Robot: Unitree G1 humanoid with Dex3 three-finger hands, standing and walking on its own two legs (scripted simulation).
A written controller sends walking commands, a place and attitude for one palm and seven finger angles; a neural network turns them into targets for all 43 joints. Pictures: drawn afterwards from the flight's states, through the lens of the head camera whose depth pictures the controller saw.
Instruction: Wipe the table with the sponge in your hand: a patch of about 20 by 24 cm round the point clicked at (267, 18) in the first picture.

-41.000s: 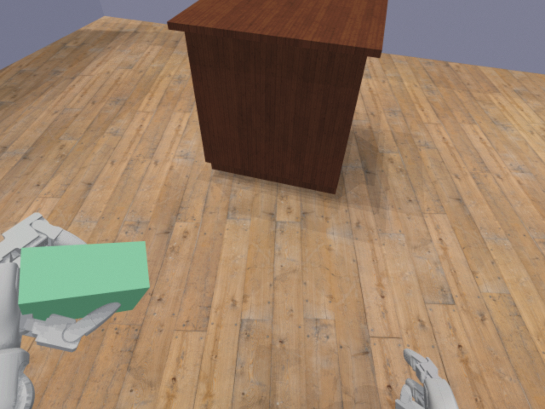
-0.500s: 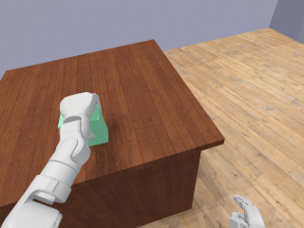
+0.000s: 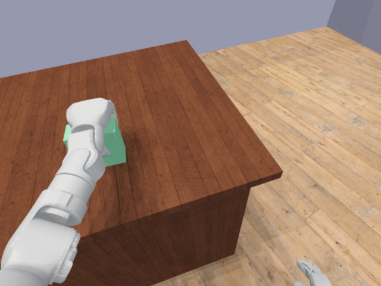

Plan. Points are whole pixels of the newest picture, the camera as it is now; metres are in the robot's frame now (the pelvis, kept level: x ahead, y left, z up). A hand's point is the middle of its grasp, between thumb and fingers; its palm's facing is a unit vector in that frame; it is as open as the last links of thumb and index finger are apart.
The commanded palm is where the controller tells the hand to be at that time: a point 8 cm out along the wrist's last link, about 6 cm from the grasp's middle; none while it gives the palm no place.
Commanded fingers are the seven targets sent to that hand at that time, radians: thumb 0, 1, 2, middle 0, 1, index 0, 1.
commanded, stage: wipe forward along the third lane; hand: left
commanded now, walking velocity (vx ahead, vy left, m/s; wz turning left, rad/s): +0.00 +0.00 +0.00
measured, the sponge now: (100, 149) +0.40 +0.25 +0.07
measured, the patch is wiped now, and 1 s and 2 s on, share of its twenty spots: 0.90 1.00 1.00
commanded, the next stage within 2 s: wipe back along the third lane in 0.36 s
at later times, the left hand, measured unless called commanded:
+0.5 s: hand (95, 121) +0.45 +0.26 +0.11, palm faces -0.04 -0.03 -1.00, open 9.3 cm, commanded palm +0.43 +0.25 +0.15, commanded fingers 0.00 0.10 1.30 -1.20 -1.60 -1.20 -1.60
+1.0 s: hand (99, 132) +0.41 +0.24 +0.11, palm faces +0.04 -0.04 -1.00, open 9.3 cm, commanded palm +0.37 +0.22 +0.14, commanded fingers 0.00 0.10 1.30 -1.20 -1.60 -1.20 -1.60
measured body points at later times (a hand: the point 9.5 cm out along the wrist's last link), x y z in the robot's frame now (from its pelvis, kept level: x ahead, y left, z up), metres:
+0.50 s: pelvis +0.01 +0.03 +0.00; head +0.04 +0.01 +0.45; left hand +0.45 +0.26 +0.17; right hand +0.15 -0.22 -0.13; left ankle -0.01 +0.13 -0.74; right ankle +0.01 -0.07 -0.74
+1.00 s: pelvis +0.03 +0.04 +0.00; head +0.02 +0.00 +0.45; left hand +0.41 +0.24 +0.17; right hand +0.24 -0.18 -0.10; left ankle -0.01 +0.13 -0.74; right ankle +0.01 -0.07 -0.74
